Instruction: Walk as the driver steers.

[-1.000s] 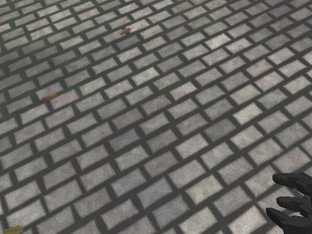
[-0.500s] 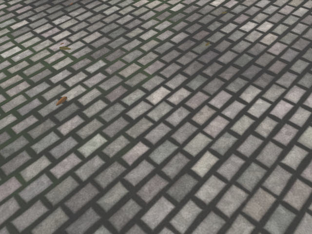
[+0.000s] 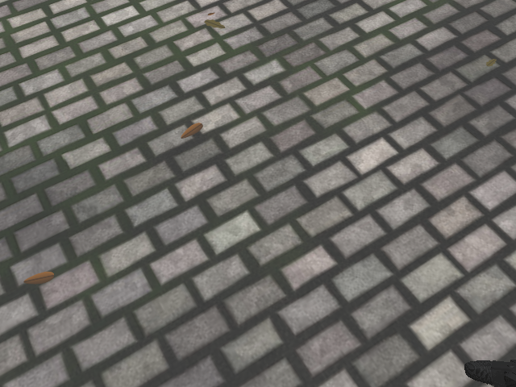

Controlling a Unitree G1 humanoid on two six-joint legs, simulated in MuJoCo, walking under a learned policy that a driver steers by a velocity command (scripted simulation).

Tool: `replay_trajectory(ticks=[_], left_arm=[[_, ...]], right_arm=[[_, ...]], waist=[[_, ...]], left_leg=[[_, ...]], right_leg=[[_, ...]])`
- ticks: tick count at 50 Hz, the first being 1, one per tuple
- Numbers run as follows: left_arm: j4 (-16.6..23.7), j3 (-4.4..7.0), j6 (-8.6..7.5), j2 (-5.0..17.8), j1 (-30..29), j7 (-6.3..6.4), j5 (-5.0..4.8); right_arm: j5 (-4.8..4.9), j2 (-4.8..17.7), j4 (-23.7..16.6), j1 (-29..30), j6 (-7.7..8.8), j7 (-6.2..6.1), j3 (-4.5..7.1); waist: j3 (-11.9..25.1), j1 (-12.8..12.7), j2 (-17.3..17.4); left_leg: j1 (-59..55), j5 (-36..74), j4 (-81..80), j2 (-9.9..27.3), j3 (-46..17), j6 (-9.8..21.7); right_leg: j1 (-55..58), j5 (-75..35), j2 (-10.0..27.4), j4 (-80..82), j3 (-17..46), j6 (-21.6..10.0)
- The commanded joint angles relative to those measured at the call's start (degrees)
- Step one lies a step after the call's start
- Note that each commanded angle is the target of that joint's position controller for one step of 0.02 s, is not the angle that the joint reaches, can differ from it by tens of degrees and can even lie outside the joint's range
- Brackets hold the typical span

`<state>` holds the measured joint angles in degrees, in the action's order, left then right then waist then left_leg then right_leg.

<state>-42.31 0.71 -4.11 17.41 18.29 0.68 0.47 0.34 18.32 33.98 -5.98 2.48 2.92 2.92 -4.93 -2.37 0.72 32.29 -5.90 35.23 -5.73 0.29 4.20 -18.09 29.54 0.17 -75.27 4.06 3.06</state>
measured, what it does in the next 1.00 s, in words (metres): walks ahead, turning left: right foot, then left foot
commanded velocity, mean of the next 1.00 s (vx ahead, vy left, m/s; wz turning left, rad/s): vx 0.06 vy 0.00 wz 0.67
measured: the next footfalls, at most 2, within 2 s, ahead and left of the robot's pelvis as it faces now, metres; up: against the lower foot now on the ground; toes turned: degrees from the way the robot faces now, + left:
right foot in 0.34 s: +0.28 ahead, -0.12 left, +0.00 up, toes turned +28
left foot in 0.76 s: +0.07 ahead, +0.07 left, +0.00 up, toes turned +39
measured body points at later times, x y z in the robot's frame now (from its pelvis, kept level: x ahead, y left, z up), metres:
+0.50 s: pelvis +0.12 -0.06 +0.03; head +0.16 -0.07 +0.48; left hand +0.16 +0.26 -0.04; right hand +0.40 -0.26 -0.06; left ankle +0.07 +0.06 -0.62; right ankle +0.24 -0.14 -0.71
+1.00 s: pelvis +0.11 -0.03 +0.03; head +0.11 +0.00 +0.48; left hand +0.01 +0.26 -0.09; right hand +0.39 -0.12 -0.05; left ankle +0.04 +0.04 -0.71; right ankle +0.21 -0.14 -0.67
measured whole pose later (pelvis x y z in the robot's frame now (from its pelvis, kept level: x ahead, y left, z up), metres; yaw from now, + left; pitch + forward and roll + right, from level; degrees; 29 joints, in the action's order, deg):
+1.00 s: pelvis +0.11 -0.03 +0.03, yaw +40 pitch +1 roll -1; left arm -42.8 4.4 1.8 17.1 11.9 1.6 0.2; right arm -0.8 13.2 38.0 -9.1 -1.2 -0.6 1.6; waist -0.9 -0.7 -2.1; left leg 14.0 -14.2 27.2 -1.9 -1.0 2.5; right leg -24.7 20.5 3.0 -48.9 0.3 4.8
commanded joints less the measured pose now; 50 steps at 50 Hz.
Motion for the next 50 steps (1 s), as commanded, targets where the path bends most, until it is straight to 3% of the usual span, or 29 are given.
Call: replay_trajectory(ticks=[1, 2, 4, 6, 8, 11, 14, 16, 17, 18, 19, 20, 22, 25, 27, 31, 34, 36, 37, 38, 39, 40, 41, 42, 43, 44, 46, 48, 50], left_arm=[[6.93, 2.1, -0.75, 8.87, -0.04, 0.97, 0.17], [6.88, 2.25, 0.05, 9.05, 0.45, 1.05, 0.48], [6.26, 1.86, 0.75, 7.04, 1.26, 1.5, 0.97], [6.89, 1.38, 1.01, 5.27, -0.92, 1.78, 1.34], [7.29, 1.43, 1.58, 5.19, -2.87, 1.58, 1.08], [8.66, 1.58, 2.1, 5.02, -7.97, 1.03, 0.38], [9.12, 2.48, 1.44, 6.06, -9.79, 0.57, -0.15], [7.91, 3.7, 0.73, 7.21, -6.8, 0.42, -0.45], [8.19, 4.58, 0.94, 10.25, -6.44, 0.78, 0.24], [8.98, 5.2, 2.1, 13.15, -9.03, 1.14, 2.44], [9.64, 5.04, 2.21, 10.61, -9.73, 1.15, 3.03], [10.75, 4.22, 2.38, 7.28, -12.03, 1.54, 2.63], [11.68, 3.69, 3.08, 5.23, -15.76, 2.46, 1.14], [11.12, 3.65, 3.81, 5.04, -14.4, 3.22, 1.39], [10.0, 4.34, 4.27, 6.05, -11.36, 3.35, 1.67], [8.79, 5.62, 4.57, 8.45, -10.9, 1.94, 0.73], [7.83, 5.96, 4.36, 9.06, -11.2, 0.74, -0.53], [6.82, 5.85, 4.4, 8.87, -11.76, 0.56, -1.89], [5.29, 5.52, 4.37, 7.58, -9.2, 0.51, -2.5], [4.59, 4.63, 4.16, 4.35, -6.66, 0.05, -1.37], [7.47, 3.38, 3.67, 1.52, -7.44, -0.4, 1.51], [7.96, 4.85, 3.72, 5.81, -13.42, 0.57, 0.82], [7.42, 5.32, 4.15, 6.64, -13.66, 0.88, -0.49], [5.88, 5.41, 4.68, 5.81, -11.52, 1.22, -0.6], [4.65, 5.55, 5.18, 5.84, -9.91, 1.59, 0.03], [3.98, 5.58, 5.39, 5.49, -8.43, 1.68, 0.32], [3.37, 5.0, 5.2, 3.83, -6.97, 1.39, -0.19], [3.64, 3.91, 4.93, 1.86, -8.75, 0.99, -0.34], [4.27, 3.57, 4.86, 2.08, -10.1, 0.66, -0.41]], right_arm=[[0.0, 8.62, -4.16, -4.78, -0.31, -1.68, 3.16], [-0.76, 8.43, -4.37, -3.19, -0.59, -1.87, 3.16], [-0.6, 7.94, -3.88, -0.96, -0.81, -2.26, 3.19], [-0.38, 9.01, -3.3, -1.38, -1.49, -3.1, 3.62], [0.42, 9.9, -3.39, -0.7, -2.91, -4.06, 4.01], [1.14, 9.74, -3.87, -0.23, -4.72, -5.13, 4.01], [1.06, 9.25, -3.9, -1.36, -5.42, -5.39, 4.16], [1.45, 7.57, -4.14, -1.01, -5.56, -5.21, 3.85], [1.37, 3.66, -3.49, -5.5, -5.61, -4.82, 2.84], [1.51, 2.78, -4.95, -8.45, -5.27, -4.45, 2.59], [0.69, 8.19, -4.97, -7.94, -4.4, -3.99, 3.92], [1.23, 11.09, -3.71, -6.82, -4.64, -3.94, 4.93], [0.95, 9.84, -1.86, -9.08, -6.14, -4.48, 5.06], [1.28, 6.23, -3.08, -7.49, -6.59, -4.26, 3.92], [1.36, 5.06, -4.59, -4.09, -6.41, -3.96, 3.42], [0.44, 2.53, -5.15, -3.1, -5.98, -3.09, 2.17], [0.36, 3.58, -3.94, -4.84, -6.18, -2.79, 2.45], [0.23, 3.1, -2.01, -8.76, -6.2, -2.39, 2.57], [0.12, 3.85, -0.88, -10.89, -6.15, -2.37, 2.82], [0.16, 6.83, -0.76, -12.02, -6.09, -2.75, 3.5], [-0.28, 13.18, -2.21, -9.23, -6.23, -3.43, 4.47], [-2.68, 10.57, -2.74, -10.33, -5.09, -3.26, 3.89], [-3.15, 8.68, -2.04, -7.51, -4.03, -3.21, 3.02], [-2.09, 7.28, -1.82, -3.7, -3.35, -3.32, 2.68], [-1.06, 5.27, -1.79, -1.46, -2.93, -3.43, 1.96], [-0.84, 3.76, -1.47, -0.22, -2.71, -3.64, 1.23], [-1.22, 1.64, -0.77, 0.47, -2.59, -3.81, 0.43], [-1.17, 1.92, 0.11, -0.28, -2.75, -3.85, 0.56], [-1.17, 3.28, 1.46, -2.36, -3.11, -3.74, 0.93]], waist=[[14.76, 2.09, -0.72], [13.04, 0.46, 0.53], [11.47, -1.34, 1.04], [12.83, -0.92, 0.76], [14.7, -0.71, 1.77], [12.89, 0.82, 4.63], [11.47, 1.68, 8.2], [11.16, -0.01, 8.69], [13.83, 2.04, 0.83], [13.07, 5.78, -15.26], [12.34, 4.88, -15.91], [10.16, 4.32, -11.35], [7.85, 4.88, -8.17], [6.77, 3.19, -8.76], [8.0, 0.81, -9.23], [10.9, 0.26, -9.47], [11.12, 0.87, -11.27], [11.21, 3.41, -10.96], [11.03, 3.95, -9.36], [11.57, 2.84, 0.02], [10.04, 1.15, 18.08], [11.32, 6.82, 11.72], [9.62, 5.08, 9.14], [8.45, 3.14, 7.87], [8.06, 2.43, 8.15], [8.15, 1.4, 8.18], [9.22, 0.55, 7.38], [9.03, 2.0, 7.51], [8.82, 3.56, 7.81]], left_leg=[[-27.27, 15.3, -15.36, 16.03, -27.36, 13.77], [-21.22, 16.75, -17.01, 14.76, -25.76, 13.74], [-12.84, 24.59, -16.39, 12.92, -21.7, 13.04], [-10.14, 28.81, -14.93, 11.5, -21.22, 12.29], [-9.0, 19.82, -14.38, 9.77, -22.11, 10.08], [-7.85, 0.81, -14.82, 7.43, -25.21, 6.79], [-10.62, -4.09, -12.85, 6.99, -29.94, 5.07], [-10.72, -6.23, -7.45, 4.8, -30.8, 2.38], [-7.06, -22.35, 3.15, 0.63, -25.28, -0.52], [2.81, -31.9, 15.1, -6.56, -13.11, -3.45], [6.42, -27.69, 26.02, -0.73, -11.68, -5.49], [6.17, -22.86, 30.62, 1.72, -10.18, -6.53], [5.79, -16.53, 38.75, 3.4, -6.86, -8.64], [6.01, -12.63, 37.77, 5.98, -1.71, -10.27], [7.05, -12.77, 32.65, 8.04, -1.09, -10.92], [-2.93, -17.66, 19.39, 8.56, 0.04, -9.3], [-9.45, -17.45, 9.24, 6.73, 2.19, -7.07], [-16.86, -9.97, -4.49, 5.25, 3.54, -4.22], [-23.01, -4.86, -11.66, 4.31, 2.95, -2.33], [-31.64, 4.66, -14.53, 11.48, -7.77, 0.53], [-33.35, 18.62, -14.4, 26.22, -24.76, 10.04], [-26.36, 14.76, -16.27, 28.35, -25.24, 15.19], [-23.7, 10.49, -17.04, 24.86, -20.47, 13.12], [-22.85, 6.79, -17.02, 21.15, -16.62, 9.94], [-22.85, 7.8, -16.76, 19.51, -14.49, 8.24], [-21.32, 12.22, -16.42, 18.25, -12.41, 7.94], [-21.39, 14.94, -15.65, 16.35, -9.55, 7.55], [-22.54, 14.24, -14.57, 15.8, -9.12, 7.39], [-23.25, 13.11, -13.92, 17.32, -11.62, 8.83]], right_leg=[[-20.58, -5.34, 2.12, -1.91, 4.12, -0.03], [-17.1, -5.52, 2.39, 1.12, 4.04, 0.2], [-12.91, -5.38, 2.06, 9.99, 2.65, 1.33], [-11.05, -8.37, -0.11, 16.27, 1.99, 2.51], [-9.08, -14.46, -1.7, 20.79, 2.72, 2.93], [-7.5, -18.77, -3.47, 28.82, 3.96, 2.64], [-3.75, -18.04, -4.1, 38.68, 5.48, 2.03], [4.06, -23.83, -2.01, 51.08, 5.01, 0.34], [11.5, -23.05, 8.92, 55.32, 12.53, -3.99], [14.02, -27.29, 20.6, 57.74, 27.45, -12.79], [11.35, -21.87, 23.32, 59.64, 32.97, -16.36], [8.54, -17.23, 19.93, 59.25, 25.73, -15.23], [5.2, -18.19, 14.17, 58.36, 14.5, -12.27], [5.66, -24.22, 11.76, 59.04, 4.55, -12.63], [10.62, -26.17, 13.71, 58.83, 2.96, -14.19], [10.09, -28.15, 15.61, 57.83, 0.56, -16.03], [9.3, -29.37, 16.85, 56.43, 0.23, -16.1], [7.67, -32.89, 16.4, 52.38, -1.16, -14.02], [4.11, -30.77, 14.84, 49.39, -3.2, -10.81], [-4.75, -19.3, 10.62, 40.0, -8.35, -5.1], [-19.58, 5.39, 2.78, 28.54, -12.62, 0.8], [-18.63, 7.51, 3.12, 17.86, -4.76, 1.31], [-17.63, 3.53, 3.44, 13.8, -2.94, 0.69], [-17.49, -0.85, 3.61, 13.6, -2.41, 0.6], [-17.25, -4.48, 3.73, 13.53, -2.23, 1.09], [-14.63, -7.36, 3.49, 12.73, -2.2, 1.67], [-10.69, -10.6, 3.42, 17.24, -2.55, 2.23], [-7.23, -10.67, 3.56, 26.72, -2.95, 2.03], [-4.23, -7.48, 3.1, 32.65, -3.41, 1.66]])
Velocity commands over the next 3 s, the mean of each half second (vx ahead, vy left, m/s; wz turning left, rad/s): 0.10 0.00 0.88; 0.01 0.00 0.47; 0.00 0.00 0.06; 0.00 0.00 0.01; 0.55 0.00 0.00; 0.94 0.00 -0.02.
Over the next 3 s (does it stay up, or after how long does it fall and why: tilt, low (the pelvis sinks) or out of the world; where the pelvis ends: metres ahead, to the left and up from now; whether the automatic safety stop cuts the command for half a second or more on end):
stays up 0.55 0.27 0.03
